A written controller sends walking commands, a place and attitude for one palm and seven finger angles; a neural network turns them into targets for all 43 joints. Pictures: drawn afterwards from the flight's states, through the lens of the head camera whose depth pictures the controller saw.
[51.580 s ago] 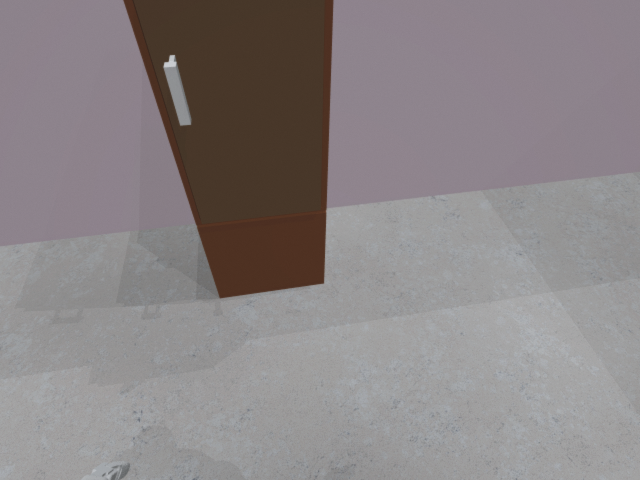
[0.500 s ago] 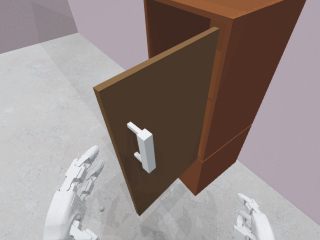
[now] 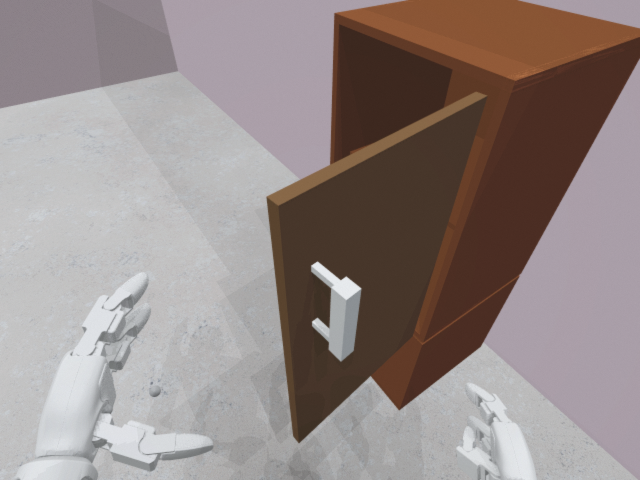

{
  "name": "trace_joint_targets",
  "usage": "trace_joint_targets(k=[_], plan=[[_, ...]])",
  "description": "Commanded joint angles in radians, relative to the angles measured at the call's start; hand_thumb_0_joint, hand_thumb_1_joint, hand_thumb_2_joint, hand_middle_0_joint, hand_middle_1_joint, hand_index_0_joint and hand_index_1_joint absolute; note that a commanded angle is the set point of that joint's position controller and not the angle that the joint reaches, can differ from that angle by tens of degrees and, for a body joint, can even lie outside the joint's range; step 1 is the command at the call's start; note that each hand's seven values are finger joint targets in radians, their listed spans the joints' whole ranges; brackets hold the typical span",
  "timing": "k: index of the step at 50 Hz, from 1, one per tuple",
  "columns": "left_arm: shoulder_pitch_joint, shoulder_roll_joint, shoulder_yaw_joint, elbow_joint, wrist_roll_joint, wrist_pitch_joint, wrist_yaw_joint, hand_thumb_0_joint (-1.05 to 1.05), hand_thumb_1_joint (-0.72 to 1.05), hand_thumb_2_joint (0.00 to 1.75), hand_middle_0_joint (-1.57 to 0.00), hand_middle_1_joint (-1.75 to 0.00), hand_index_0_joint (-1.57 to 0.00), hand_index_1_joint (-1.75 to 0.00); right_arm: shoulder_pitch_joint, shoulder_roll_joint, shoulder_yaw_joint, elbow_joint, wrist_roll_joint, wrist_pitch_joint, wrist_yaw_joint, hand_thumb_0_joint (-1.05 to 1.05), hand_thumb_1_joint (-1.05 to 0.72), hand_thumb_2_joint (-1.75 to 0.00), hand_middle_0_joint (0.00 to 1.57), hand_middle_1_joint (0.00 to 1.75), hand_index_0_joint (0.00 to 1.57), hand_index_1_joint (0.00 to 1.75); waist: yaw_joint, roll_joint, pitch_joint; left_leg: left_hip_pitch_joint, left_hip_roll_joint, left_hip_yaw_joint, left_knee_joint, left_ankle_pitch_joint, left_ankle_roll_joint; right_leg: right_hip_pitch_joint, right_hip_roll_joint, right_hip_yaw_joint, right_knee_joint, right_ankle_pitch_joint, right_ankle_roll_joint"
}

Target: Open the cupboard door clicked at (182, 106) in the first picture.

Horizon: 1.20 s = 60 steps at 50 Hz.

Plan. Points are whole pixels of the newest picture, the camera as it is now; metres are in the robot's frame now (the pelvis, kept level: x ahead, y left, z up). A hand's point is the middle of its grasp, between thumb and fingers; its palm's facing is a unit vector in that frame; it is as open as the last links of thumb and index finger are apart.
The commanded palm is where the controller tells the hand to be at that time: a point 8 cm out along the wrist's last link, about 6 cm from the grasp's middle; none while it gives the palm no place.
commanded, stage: draw the hand back to the body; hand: left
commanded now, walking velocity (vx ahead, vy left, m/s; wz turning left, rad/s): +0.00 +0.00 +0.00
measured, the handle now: (331, 311) +0.30 +0.03 +0.09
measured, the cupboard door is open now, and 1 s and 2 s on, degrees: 98 98 98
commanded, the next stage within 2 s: step back with the hand held close in 0.90 s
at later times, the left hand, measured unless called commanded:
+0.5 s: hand (82, 316) +0.21 +0.26 +0.17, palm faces +0.39 -0.83 -0.39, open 9.3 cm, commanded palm +0.16 +0.31 +0.19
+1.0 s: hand (121, 310) +0.22 +0.22 +0.17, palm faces +0.41 -0.82 -0.40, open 7.4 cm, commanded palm +0.17 +0.27 +0.20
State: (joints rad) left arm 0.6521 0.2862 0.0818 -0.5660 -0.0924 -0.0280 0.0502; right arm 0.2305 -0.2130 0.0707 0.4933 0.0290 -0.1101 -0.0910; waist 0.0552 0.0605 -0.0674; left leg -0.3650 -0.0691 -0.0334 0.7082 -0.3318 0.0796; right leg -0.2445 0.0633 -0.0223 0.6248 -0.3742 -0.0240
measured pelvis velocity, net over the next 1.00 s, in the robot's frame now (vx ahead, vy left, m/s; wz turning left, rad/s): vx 0.03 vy -0.03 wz -0.01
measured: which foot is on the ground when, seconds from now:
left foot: down 0.00-1.00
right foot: down 0.00-1.00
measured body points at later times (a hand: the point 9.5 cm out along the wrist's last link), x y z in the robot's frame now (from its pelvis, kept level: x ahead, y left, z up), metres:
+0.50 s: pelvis +0.02 +0.01 +0.02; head +0.00 +0.00 +0.47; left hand +0.18 +0.30 +0.19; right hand +0.20 -0.21 -0.06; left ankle +0.02 +0.06 -0.72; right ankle -0.02 -0.11 -0.72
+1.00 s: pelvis +0.03 -0.03 +0.02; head +0.00 -0.06 +0.47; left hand +0.19 +0.27 +0.20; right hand +0.21 -0.25 -0.06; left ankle +0.02 +0.06 -0.72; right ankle -0.02 -0.11 -0.72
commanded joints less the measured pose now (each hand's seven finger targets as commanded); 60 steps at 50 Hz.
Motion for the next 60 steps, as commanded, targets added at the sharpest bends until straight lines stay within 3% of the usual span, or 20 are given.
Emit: trace_joint_targets(k=[1,3,5,13,17,23,26,29,31,34,36,44,50,51,52,53,55,57,60], plan=[[-0.107,0.131,0.100,-0.185,0.028,-0.069,0.057,0.00,0.02,0.52,-0.17,-0.30,-0.17,-0.30,-0.145,-0.109,-0.035,-0.140,-0.015,-0.051,-0.007,0.00,-0.90,-0.90,0.20,0.30,0.20,0.30,-0.003,0.012,0.033,0.129,0.094,-0.130,-0.262,0.005,-0.058,-0.054,-0.044,0.018,-0.159,0.067,-0.019],[-0.112,0.129,0.112,-0.179,0.027,-0.070,0.063,0.00,0.09,0.55,-0.17,-0.30,-0.17,-0.30,-0.151,-0.109,-0.035,-0.134,-0.018,-0.048,-0.006,0.00,-0.90,-0.90,0.20,0.30,0.20,0.30,-0.002,-0.013,0.025,0.148,0.099,-0.138,-0.293,0.021,-0.064,-0.020,-0.043,0.015,-0.167,0.086,-0.018],[-0.138,0.137,0.130,-0.188,0.032,-0.074,0.068,0.00,0.17,0.58,-0.17,-0.30,-0.17,-0.30,-0.155,-0.112,-0.036,-0.123,-0.020,-0.049,-0.002,0.00,-0.90,-0.90,0.20,0.30,0.20,0.30,0.000,0.023,0.018,0.174,0.104,-0.144,-0.316,0.049,-0.076,0.008,-0.042,0.015,-0.175,0.109,-0.019],[-0.183,0.176,0.216,-0.149,0.036,-0.077,0.075,0.00,0.44,0.70,-0.18,-0.30,-0.18,-0.30,-0.158,-0.124,-0.049,-0.080,-0.026,-0.040,0.015,0.00,-0.90,-0.90,0.20,0.30,0.20,0.30,0.008,0.035,0.013,0.239,0.124,-0.152,-0.374,0.193,-0.114,0.088,-0.039,0.011,-0.215,0.182,-0.018],[-0.201,0.195,0.264,-0.119,0.031,-0.080,0.074,0.00,0.58,0.76,-0.19,-0.30,-0.19,-0.30,-0.161,-0.129,-0.058,-0.068,-0.025,-0.029,0.018,0.00,-0.90,-0.90,0.20,0.30,0.20,0.30,0.010,0.006,0.027,0.248,0.125,-0.139,-0.386,0.237,-0.115,0.113,-0.038,0.011,-0.237,0.201,-0.018],[-0.238,0.248,0.353,-0.070,0.019,-0.080,0.078,0.00,0.80,0.86,-0.20,-0.30,-0.20,-0.30,-0.160,-0.130,-0.068,-0.043,-0.023,-0.011,0.017,0.00,-0.90,-0.90,0.20,0.30,0.20,0.30,0.012,0.011,0.000,0.280,0.115,-0.101,-0.373,0.312,-0.106,0.141,-0.040,0.017,-0.271,0.245,-0.019],[-0.292,0.285,0.393,-0.065,0.016,-0.081,0.080,0.00,0.90,0.90,-0.20,-0.30,-0.20,-0.30,-0.166,-0.135,-0.071,-0.032,-0.021,-0.009,0.016,0.00,-0.90,-0.90,0.20,0.30,0.20,0.30,0.013,0.058,0.001,0.285,0.109,-0.088,-0.367,0.334,-0.101,0.151,-0.042,0.021,-0.286,0.260,-0.021],[-0.268,0.218,0.324,-0.050,0.014,-0.077,0.068,0.00,0.90,0.90,-0.20,-0.30,-0.20,-0.30,-0.168,-0.136,-0.074,-0.033,-0.020,-0.009,0.026,0.00,-0.90,-0.90,0.20,0.30,0.20,0.30,0.004,0.046,0.009,0.309,0.107,-0.085,-0.366,0.351,-0.094,0.132,-0.045,0.019,-0.293,0.258,-0.014],[-0.248,0.223,0.322,-0.036,0.016,-0.073,0.067,0.00,0.90,0.90,-0.20,-0.30,-0.20,-0.30,-0.168,-0.141,-0.078,-0.030,-0.022,-0.010,0.028,0.00,-0.90,-0.90,0.20,0.30,0.20,0.30,0.008,0.038,0.001,0.315,0.103,-0.073,-0.355,0.393,-0.087,0.141,-0.046,0.020,-0.297,0.287,-0.014],[-0.247,0.241,0.336,-0.036,0.010,-0.072,0.067,0.00,0.90,0.90,-0.20,-0.30,-0.20,-0.30,-0.171,-0.139,-0.080,-0.034,-0.022,0.000,0.026,0.00,-0.90,-0.90,0.20,0.30,0.20,0.30,0.008,-0.034,-0.008,0.308,0.096,-0.058,-0.348,0.370,-0.073,0.144,-0.047,0.026,-0.303,0.300,-0.010],[-0.261,0.275,0.364,-0.043,0.011,-0.075,0.071,0.00,0.90,0.90,-0.20,-0.30,-0.20,-0.30,-0.177,-0.138,-0.079,-0.033,-0.020,0.003,0.021,0.00,-0.90,-0.90,0.20,0.30,0.20,0.30,0.013,-0.020,-0.004,0.295,0.088,-0.046,-0.342,0.364,-0.066,0.158,-0.050,0.033,-0.309,0.317,-0.013],[-0.268,0.257,0.351,-0.048,0.003,-0.068,0.068,0.00,0.90,0.90,-0.20,-0.30,-0.20,-0.30,-0.188,-0.121,-0.071,-0.029,-0.018,0.009,0.011,0.00,-0.90,-0.90,0.20,0.30,0.20,0.30,0.008,0.030,0.001,0.311,0.074,-0.021,-0.318,0.374,-0.049,0.149,-0.061,0.047,-0.319,0.374,-0.005],[-0.251,0.258,0.354,-0.014,-0.002,-0.065,0.063,0.00,0.90,0.90,-0.20,-0.30,-0.20,-0.30,-0.196,-0.120,-0.075,-0.029,-0.018,0.019,0.009,0.00,-0.90,-0.90,0.20,0.30,0.20,0.30,0.012,-0.041,0.009,0.306,0.067,-0.009,-0.307,0.369,-0.037,0.149,-0.068,0.056,-0.325,0.414,0.006],[-0.325,0.287,0.362,-0.078,-0.003,-0.071,0.066,0.00,0.90,0.90,-0.20,-0.30,-0.20,-0.30,-0.206,-0.124,-0.073,-0.035,-0.015,0.017,0.006,0.00,-0.90,-0.90,0.20,0.30,0.20,0.30,0.011,-0.030,-0.007,0.311,0.066,-0.008,-0.301,0.376,-0.035,0.157,-0.073,0.063,-0.327,0.436,0.006],[-0.397,0.426,0.504,-0.140,0.004,-0.119,0.077,0.00,0.90,0.90,-0.20,-0.30,-0.20,-0.30,-0.178,-0.144,-0.087,-0.054,-0.006,0.030,0.012,0.00,-0.90,-0.90,0.20,0.30,0.20,0.30,-0.029,-0.043,0.066,0.270,0.088,-0.059,-0.246,0.348,-0.011,0.047,-0.130,0.142,-0.365,0.508,0.042],[-0.283,0.340,0.453,-0.029,0.007,-0.125,0.068,0.00,0.90,0.90,-0.20,-0.30,-0.20,-0.30,-0.183,-0.129,-0.090,-0.029,-0.015,0.045,0.011,0.00,-0.90,-0.90,0.20,0.30,0.20,0.30,-0.031,-0.105,0.049,0.265,0.086,-0.059,-0.218,0.354,-0.011,0.055,-0.151,0.132,-0.348,0.563,0.049],[-0.194,0.279,0.398,0.014,0.014,-0.113,0.060,0.00,0.90,0.90,-0.20,-0.30,-0.20,-0.30,-0.180,-0.128,-0.096,-0.043,-0.012,0.073,0.018,0.00,-0.90,-0.90,0.20,0.30,0.20,0.30,-0.033,-0.165,0.026,0.255,0.079,-0.032,-0.195,0.366,-0.010,0.064,-0.159,0.113,-0.328,0.668,0.085],[-0.152,0.275,0.398,-0.013,0.016,-0.121,0.059,0.00,0.90,0.90,-0.20,-0.30,-0.20,-0.30,-0.175,-0.131,-0.104,-0.053,-0.010,0.091,0.018,0.00,-0.90,-0.90,0.20,0.30,0.20,0.30,-0.036,-0.102,-0.035,0.254,0.084,-0.014,-0.183,0.422,-0.010,0.100,-0.168,0.096,-0.280,0.762,0.098],[-0.123,0.282,0.397,-0.063,0.019,-0.121,0.067,0.00,0.90,0.90,-0.20,-0.30,-0.20,-0.30,-0.168,-0.133,-0.112,-0.071,-0.005,0.114,0.018,0.00,-0.90,-0.90,0.20,0.30,0.20,0.30,-0.041,-0.063,-0.089,0.252,0.096,-0.005,-0.173,0.447,-0.012,0.099,-0.168,0.101,-0.251,0.764,0.113]])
